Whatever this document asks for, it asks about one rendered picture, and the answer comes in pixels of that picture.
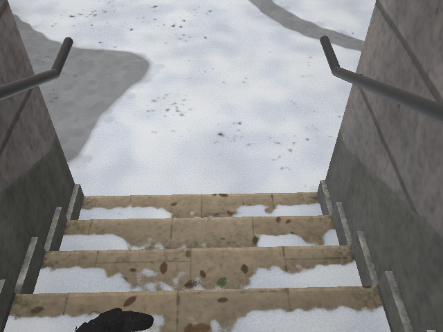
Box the left robot hand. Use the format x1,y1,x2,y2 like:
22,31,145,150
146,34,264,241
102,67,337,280
75,308,154,332

